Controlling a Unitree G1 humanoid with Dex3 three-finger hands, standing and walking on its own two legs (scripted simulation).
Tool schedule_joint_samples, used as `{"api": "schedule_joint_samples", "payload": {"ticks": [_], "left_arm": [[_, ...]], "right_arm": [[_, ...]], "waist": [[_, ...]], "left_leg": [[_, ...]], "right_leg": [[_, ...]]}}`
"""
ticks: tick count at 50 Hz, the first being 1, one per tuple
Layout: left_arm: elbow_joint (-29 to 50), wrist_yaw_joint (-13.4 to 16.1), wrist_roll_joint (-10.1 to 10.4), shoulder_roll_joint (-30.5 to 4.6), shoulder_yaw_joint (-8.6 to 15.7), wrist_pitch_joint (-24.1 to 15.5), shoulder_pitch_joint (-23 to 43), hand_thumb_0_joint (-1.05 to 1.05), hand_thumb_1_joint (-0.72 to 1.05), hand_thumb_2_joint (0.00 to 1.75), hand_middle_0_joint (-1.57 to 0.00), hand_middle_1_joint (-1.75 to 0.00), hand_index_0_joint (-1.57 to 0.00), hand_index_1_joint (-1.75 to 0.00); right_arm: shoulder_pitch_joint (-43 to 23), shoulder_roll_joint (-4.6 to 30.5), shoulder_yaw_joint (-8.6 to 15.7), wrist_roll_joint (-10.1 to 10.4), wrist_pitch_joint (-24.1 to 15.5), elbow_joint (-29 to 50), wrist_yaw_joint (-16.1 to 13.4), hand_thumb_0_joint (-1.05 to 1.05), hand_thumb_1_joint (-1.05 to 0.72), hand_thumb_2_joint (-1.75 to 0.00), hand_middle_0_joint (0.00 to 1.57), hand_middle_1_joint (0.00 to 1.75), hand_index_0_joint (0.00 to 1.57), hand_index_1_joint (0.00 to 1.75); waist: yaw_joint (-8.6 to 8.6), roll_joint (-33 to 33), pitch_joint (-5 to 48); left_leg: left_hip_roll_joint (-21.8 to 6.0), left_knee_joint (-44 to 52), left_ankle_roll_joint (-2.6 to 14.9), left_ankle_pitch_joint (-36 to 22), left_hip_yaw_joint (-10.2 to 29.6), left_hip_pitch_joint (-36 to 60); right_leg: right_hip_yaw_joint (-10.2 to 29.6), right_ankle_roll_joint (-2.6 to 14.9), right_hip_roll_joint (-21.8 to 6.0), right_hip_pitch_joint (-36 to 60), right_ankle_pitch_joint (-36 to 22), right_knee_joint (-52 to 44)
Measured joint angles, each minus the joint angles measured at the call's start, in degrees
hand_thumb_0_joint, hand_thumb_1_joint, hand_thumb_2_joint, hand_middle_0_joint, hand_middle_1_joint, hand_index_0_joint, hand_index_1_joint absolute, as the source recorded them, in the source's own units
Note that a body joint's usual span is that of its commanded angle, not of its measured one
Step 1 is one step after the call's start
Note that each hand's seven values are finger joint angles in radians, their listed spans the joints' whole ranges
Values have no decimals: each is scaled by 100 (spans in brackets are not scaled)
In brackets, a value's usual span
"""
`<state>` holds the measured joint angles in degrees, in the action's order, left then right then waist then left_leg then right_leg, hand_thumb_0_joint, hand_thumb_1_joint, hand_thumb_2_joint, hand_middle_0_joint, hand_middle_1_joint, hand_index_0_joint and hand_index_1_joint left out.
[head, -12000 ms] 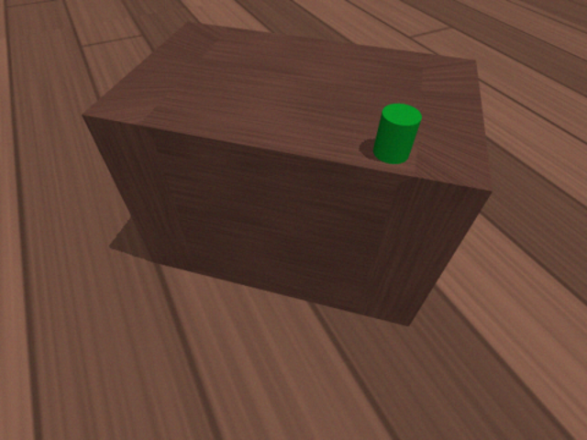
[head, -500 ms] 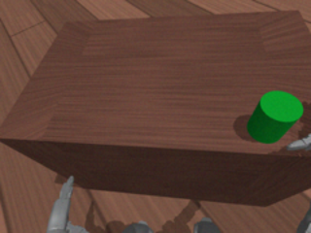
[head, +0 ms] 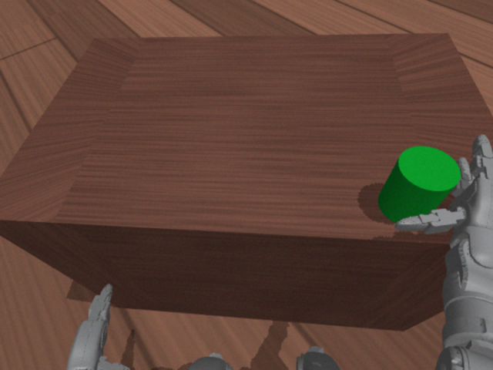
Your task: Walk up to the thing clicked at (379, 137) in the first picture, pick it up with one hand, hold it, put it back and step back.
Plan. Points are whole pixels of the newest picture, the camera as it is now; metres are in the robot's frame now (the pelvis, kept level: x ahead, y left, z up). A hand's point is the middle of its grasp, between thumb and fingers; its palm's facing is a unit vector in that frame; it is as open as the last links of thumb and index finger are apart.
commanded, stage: close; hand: right
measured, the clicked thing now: (414, 187) +0.42 -0.24 +0.04
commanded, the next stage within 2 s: settle in 0.82 s
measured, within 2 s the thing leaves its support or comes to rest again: leaves its support in 1.40 s
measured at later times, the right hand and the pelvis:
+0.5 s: hand (426, 179) +0.42 -0.25 +0.06, palm faces +0.30 +0.96 +0.02, open 13.9 cm; pelvis +0.00 +0.00 +0.00, yaw +0 degrees
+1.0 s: hand (426, 181) +0.41 -0.25 +0.06, palm faces +0.29 +0.96 +0.03, open 11.4 cm; pelvis +0.01 +0.00 +0.01, yaw +0 degrees
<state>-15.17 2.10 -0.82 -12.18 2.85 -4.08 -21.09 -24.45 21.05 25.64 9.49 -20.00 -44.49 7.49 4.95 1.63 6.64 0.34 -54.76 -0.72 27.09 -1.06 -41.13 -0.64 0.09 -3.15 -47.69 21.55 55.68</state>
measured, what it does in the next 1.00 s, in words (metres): stands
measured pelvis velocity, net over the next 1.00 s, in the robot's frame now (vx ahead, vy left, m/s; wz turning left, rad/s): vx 0.01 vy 0.00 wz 0.00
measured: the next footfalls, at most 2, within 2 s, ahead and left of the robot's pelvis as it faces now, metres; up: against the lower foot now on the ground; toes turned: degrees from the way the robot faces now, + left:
none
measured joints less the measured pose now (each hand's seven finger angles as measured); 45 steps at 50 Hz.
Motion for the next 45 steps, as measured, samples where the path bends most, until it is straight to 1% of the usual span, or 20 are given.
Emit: {"api": "schedule_joint_samples", "payload": {"ticks": [7,10,13,17,20,23,27,31,34,36,37,40,45], "left_arm": [[135,-30,40,-57,79,129,-54,-2,-56,7,-6,-5,-5,-5],[117,-33,47,-47,65,143,-64,-2,-56,7,-5,-5,-5,-5],[41,-44,41,-16,42,176,24,-2,-56,7,-5,-5,-5,-5],[157,-51,37,8,3,171,83,-2,-55,6,-5,-5,-5,-5],[266,-67,34,8,-32,157,64,-2,-54,6,-5,-5,-6,-5],[304,-86,25,-24,14,129,-6,-1,-54,6,-5,-5,-6,-5],[311,-101,17,-69,67,160,-65,-1,-54,6,-5,-5,-6,-5],[350,-106,41,-115,101,252,-120,-2,-53,6,-5,-5,-6,-5],[272,-110,52,-107,84,236,-96,-2,-53,6,-5,-5,-5,-5],[272,-110,44,-82,53,265,-45,-2,-53,6,-5,-5,-6,-5],[263,-115,39,-68,51,262,-29,-2,-53,5,-5,-5,-6,-5],[321,-133,45,-50,36,284,-48,-2,-52,5,-5,-5,-6,-4],[356,-151,56,-48,58,316,-98,-1,-51,4,-5,-5,-6,-4]], "right_arm": [[130,-176,-138,-45,52,242,-276,-2,47,-8,5,6,5,6],[188,-208,-157,-69,37,240,-345,-2,46,-7,10,8,10,8],[128,-173,-123,-92,5,117,-364,-2,46,-8,18,12,19,12],[-57,-67,-92,-91,-57,-115,-356,-2,45,-10,30,19,30,19],[-185,-2,-58,-148,-39,-215,-329,-2,43,-13,40,26,40,25],[-325,48,-53,-143,-89,-339,-280,-2,42,-17,51,33,51,32],[-411,98,14,-173,-73,-377,-272,-1,39,-22,65,42,64,42],[-294,86,-23,-145,8,-265,-243,-1,34,-28,77,51,77,51],[-273,30,-69,-95,-60,-323,-280,-1,36,-33,77,55,78,55],[-236,14,-67,-121,-61,-263,-302,-1,37,-39,76,58,77,58],[-225,8,-75,-101,-71,-270,-306,-1,38,-42,76,60,77,60],[-99,-39,-107,-56,-78,-145,-322,-1,39,-54,73,66,74,66],[61,-120,-158,-46,-92,40,-328,0,40,-76,68,76,69,76]], "waist": [[2,-39,-26],[-4,-36,-9],[8,-41,-12],[51,-41,-55],[92,-19,-64],[96,-14,-67],[97,-7,-49],[82,-10,-41],[57,-9,-20],[58,-7,-16],[56,-7,-8],[53,-7,-3],[40,5,20]], "left_leg": [[11,86,3,-30,23,140],[10,128,10,-36,27,212],[8,93,14,-24,18,174],[13,44,20,-11,-5,124],[17,34,26,-8,-10,96],[14,44,25,-8,-19,78],[16,57,22,-11,-1,51],[16,125,15,-23,20,134],[6,169,13,-29,17,177],[5,174,12,-29,20,177],[4,177,12,-28,21,182],[1,197,6,-21,27,224],[-13,210,8,1,24,268]], "right_leg": [[-24,-6,-12,160,-26,-98],[-29,-15,-10,240,-37,-154],[-19,-20,-7,204,-38,-133],[7,-27,-10,145,-32,-82],[14,-33,-12,114,-28,-69],[22,-30,-9,87,-25,-68],[5,-26,-12,65,-18,-76],[-18,-19,-13,152,-17,-135],[-16,-16,-1,193,-25,-178],[-19,-17,0,195,-25,-184],[-21,-17,0,200,-24,-188],[-27,-15,4,244,-15,-208],[-25,-17,18,286,1,-226]]}}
